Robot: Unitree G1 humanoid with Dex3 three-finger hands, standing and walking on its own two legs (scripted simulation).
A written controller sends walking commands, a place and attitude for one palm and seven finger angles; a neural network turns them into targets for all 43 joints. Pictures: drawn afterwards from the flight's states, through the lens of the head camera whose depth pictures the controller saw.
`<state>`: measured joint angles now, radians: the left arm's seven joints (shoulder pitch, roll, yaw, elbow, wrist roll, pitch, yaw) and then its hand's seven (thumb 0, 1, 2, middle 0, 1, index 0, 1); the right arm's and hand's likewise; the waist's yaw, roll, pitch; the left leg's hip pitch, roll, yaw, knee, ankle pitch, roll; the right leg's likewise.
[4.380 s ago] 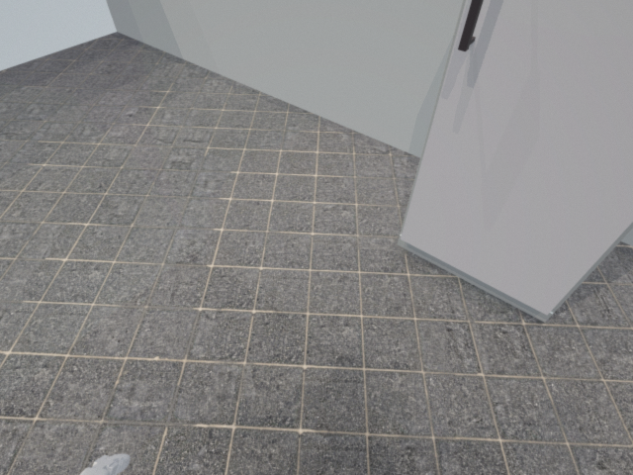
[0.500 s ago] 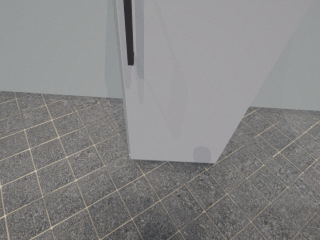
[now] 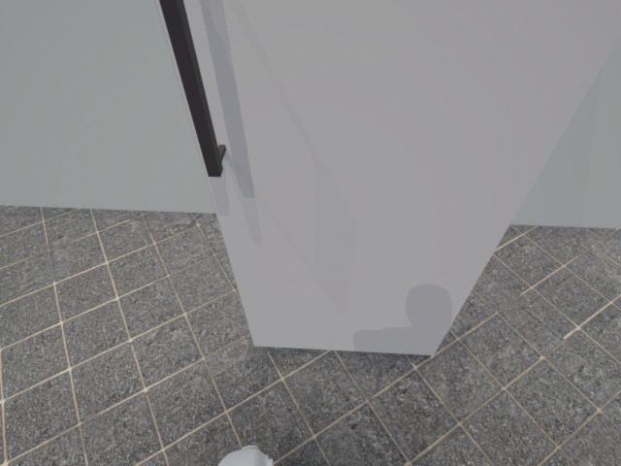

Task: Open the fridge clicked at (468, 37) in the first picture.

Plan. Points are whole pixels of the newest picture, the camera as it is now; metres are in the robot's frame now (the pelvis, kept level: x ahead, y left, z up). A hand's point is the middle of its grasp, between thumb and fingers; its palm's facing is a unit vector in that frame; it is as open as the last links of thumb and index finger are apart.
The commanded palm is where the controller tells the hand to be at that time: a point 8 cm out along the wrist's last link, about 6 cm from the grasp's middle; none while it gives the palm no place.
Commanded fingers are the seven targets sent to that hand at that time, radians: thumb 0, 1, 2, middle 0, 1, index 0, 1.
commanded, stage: come to a stop and stand still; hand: left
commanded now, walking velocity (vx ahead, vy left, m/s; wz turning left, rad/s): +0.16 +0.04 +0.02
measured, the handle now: (191, 50) +0.54 +0.18 +0.27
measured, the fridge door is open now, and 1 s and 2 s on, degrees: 0 0 0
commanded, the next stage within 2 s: none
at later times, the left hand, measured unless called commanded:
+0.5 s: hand out of the picture +0.09 +0.22 -0.18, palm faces +0.03 -0.97 -0.24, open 7.4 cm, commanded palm none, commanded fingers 0.00 0.90 0.90 -0.20 -0.30 -0.20 -0.30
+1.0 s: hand out of the picture +0.00 +0.19 -0.18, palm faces +0.08 -0.98 -0.20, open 7.4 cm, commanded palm none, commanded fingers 0.00 0.90 0.90 -0.20 -0.30 -0.20 -0.30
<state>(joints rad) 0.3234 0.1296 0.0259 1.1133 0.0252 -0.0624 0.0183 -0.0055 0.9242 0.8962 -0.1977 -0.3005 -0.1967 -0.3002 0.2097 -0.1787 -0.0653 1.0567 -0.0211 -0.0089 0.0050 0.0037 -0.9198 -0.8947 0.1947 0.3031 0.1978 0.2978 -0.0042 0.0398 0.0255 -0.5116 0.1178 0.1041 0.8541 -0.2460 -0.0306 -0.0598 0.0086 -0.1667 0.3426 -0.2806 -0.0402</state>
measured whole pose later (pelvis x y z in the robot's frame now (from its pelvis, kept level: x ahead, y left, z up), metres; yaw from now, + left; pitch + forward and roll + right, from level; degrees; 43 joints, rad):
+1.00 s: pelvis +0.01 +0.01 -0.01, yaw +1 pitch +1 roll +0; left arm 0.29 0.15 0.04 1.07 0.02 0.01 0.03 0.01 0.91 0.90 -0.20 -0.30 -0.20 -0.30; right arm 0.31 -0.19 -0.05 1.08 -0.01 0.02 -0.01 0.01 -0.91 -0.89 0.20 0.30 0.20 0.30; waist 0.02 0.00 0.04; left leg -0.21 0.04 0.07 0.48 -0.28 -0.01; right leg -0.25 -0.10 -0.08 0.51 -0.26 0.05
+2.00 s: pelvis +0.00 -0.02 +0.00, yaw +0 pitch -1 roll +1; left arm 0.25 0.15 -0.01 1.11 0.02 -0.01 0.02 0.01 0.91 0.90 -0.20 -0.30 -0.20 -0.30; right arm 0.30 -0.18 0.00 1.08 -0.02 -0.01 -0.02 0.00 -0.91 -0.89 0.20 0.30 0.20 0.30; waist -0.01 0.04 0.02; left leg -0.16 0.06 0.06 0.45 -0.26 -0.05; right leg -0.23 -0.06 -0.07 0.52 -0.27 0.00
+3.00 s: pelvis +0.01 -0.02 +0.00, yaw +1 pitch -1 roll +0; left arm 0.24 0.17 0.01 1.12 0.02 -0.01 0.02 0.01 0.90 0.90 -0.20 -0.30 -0.20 -0.30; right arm 0.27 -0.15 0.00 1.12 -0.01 -0.02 -0.02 0.00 -0.91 -0.89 0.20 0.30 0.20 0.30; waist 0.01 0.00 0.05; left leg -0.15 0.06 0.06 0.43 -0.25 -0.04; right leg -0.20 -0.05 -0.08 0.47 -0.25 0.01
